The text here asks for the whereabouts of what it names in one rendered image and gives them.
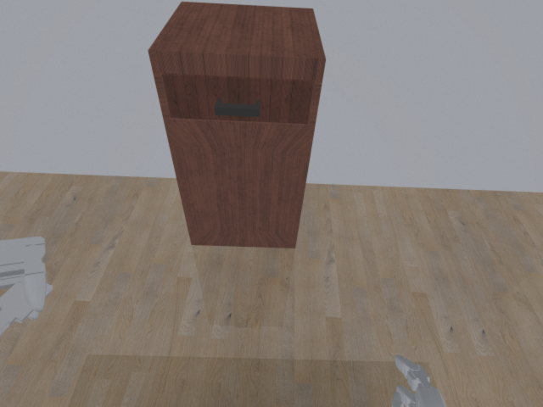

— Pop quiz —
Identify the drawer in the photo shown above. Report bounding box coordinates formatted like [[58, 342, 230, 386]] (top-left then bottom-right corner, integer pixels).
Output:
[[162, 73, 314, 124]]

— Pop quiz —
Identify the right robot hand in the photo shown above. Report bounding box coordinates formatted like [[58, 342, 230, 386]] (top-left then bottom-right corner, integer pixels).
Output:
[[391, 355, 446, 407]]

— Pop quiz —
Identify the handle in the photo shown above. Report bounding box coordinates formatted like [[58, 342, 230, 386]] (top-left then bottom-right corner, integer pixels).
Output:
[[215, 98, 260, 117]]

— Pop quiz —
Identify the cabinet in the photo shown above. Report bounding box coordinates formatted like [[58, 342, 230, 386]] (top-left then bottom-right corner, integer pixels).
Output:
[[148, 2, 326, 248]]

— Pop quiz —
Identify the left robot hand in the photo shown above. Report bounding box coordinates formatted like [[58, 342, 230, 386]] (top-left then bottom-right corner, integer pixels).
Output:
[[0, 237, 53, 337]]

